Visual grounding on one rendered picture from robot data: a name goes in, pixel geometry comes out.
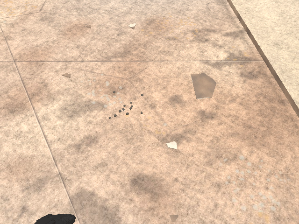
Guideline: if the robot left hand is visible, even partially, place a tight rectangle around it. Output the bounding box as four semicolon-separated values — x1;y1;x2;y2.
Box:
35;214;76;224

